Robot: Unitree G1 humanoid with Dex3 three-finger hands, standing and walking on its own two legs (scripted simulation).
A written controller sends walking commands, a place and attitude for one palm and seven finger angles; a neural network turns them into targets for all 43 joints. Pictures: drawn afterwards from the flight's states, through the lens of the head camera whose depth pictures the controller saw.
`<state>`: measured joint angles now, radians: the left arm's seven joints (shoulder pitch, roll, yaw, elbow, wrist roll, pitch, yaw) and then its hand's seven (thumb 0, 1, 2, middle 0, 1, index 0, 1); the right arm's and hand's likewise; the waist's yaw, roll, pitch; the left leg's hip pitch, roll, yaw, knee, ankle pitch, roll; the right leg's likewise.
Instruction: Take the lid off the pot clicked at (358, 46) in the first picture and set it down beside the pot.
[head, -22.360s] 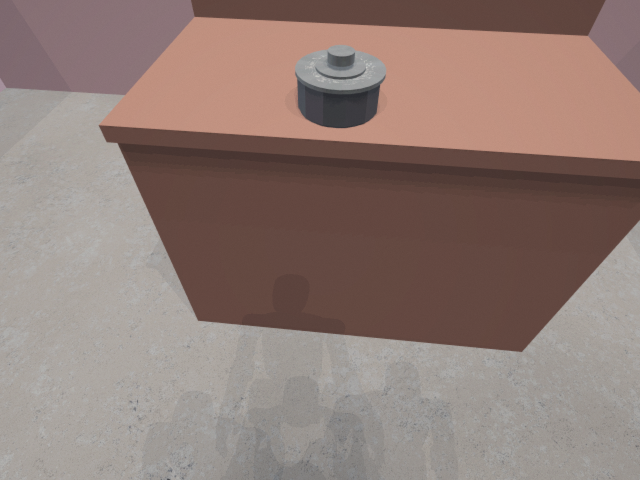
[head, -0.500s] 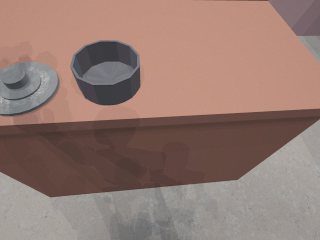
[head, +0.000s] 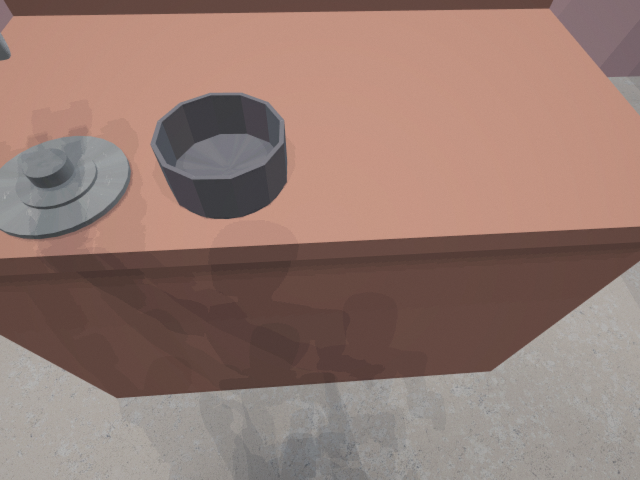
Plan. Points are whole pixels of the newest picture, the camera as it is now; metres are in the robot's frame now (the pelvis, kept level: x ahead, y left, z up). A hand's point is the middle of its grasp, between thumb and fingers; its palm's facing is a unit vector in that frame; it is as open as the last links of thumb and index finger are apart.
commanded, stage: draw the hand back to the body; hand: left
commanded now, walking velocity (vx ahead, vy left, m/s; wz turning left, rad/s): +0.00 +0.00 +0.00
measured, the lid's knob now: (48, 168) +0.50 +0.34 +0.10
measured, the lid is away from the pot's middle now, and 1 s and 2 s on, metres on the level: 0.23 0.23 0.23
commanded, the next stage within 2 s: step back with the hand held close in 1.90 s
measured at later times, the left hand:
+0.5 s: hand out of the picture +0.41 +0.26 +0.29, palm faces +0.47 -0.86 -0.22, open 10.6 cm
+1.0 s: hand out of the picture +0.31 +0.24 +0.29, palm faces +0.52 -0.83 -0.21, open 8.3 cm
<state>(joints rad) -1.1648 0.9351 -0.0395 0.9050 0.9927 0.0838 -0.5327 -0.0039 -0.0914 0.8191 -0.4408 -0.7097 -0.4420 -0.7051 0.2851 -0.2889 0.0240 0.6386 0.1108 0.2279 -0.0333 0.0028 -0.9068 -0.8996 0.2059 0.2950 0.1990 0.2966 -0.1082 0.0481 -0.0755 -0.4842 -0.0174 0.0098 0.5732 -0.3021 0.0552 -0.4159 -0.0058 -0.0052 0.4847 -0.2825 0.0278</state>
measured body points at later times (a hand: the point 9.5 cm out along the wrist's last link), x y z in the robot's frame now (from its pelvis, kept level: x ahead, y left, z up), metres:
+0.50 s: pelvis +0.00 -0.02 +0.01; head +0.02 -0.02 +0.46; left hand +0.37 +0.31 +0.30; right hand +0.13 -0.27 -0.09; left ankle -0.02 +0.08 -0.73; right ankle -0.04 -0.14 -0.73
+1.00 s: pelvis -0.01 -0.05 +0.01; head -0.01 -0.06 +0.46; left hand +0.28 +0.28 +0.30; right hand +0.18 -0.28 -0.08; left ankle -0.02 +0.08 -0.73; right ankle -0.04 -0.14 -0.73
